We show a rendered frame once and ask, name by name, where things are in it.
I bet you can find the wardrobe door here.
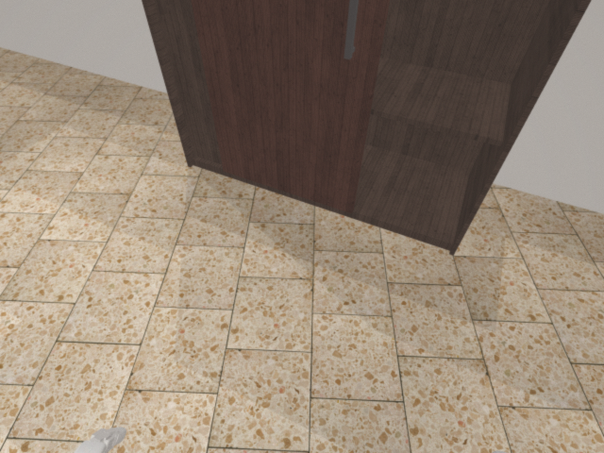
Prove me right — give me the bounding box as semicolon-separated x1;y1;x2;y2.
191;0;390;213
155;0;222;164

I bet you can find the left robot hand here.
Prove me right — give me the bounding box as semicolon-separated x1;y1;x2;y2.
74;427;126;453

